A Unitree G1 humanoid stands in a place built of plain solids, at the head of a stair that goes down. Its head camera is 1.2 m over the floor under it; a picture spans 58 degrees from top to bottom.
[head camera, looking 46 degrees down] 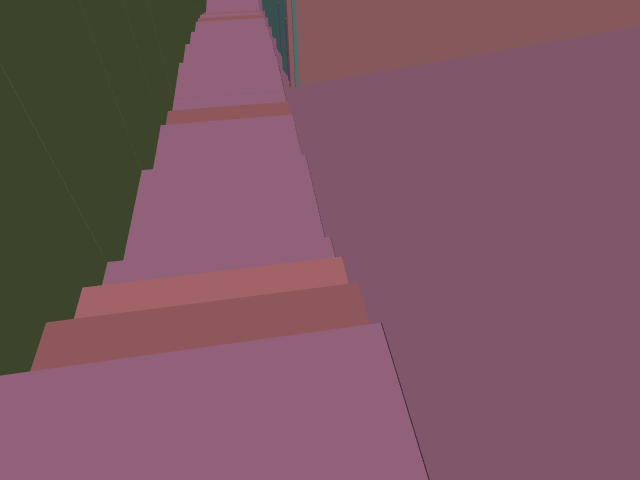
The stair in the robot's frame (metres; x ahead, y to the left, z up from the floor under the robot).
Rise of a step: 0.17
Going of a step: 0.30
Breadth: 1.18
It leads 9 degrees to the left of straight ahead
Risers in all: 4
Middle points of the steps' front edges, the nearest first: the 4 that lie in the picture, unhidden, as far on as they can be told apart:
0.69 0.38 0.00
0.99 0.43 -0.17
1.29 0.48 -0.34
1.58 0.53 -0.51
